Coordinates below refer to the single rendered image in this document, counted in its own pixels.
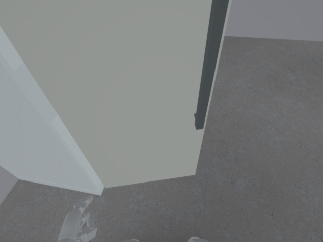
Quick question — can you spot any handle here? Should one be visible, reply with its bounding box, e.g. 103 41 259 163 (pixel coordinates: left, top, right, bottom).
194 0 229 130

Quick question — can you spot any left robot hand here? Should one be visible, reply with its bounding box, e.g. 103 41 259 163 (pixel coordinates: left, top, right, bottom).
58 195 97 242

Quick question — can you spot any fridge door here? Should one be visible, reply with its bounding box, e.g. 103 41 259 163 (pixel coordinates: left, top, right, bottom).
0 0 232 188

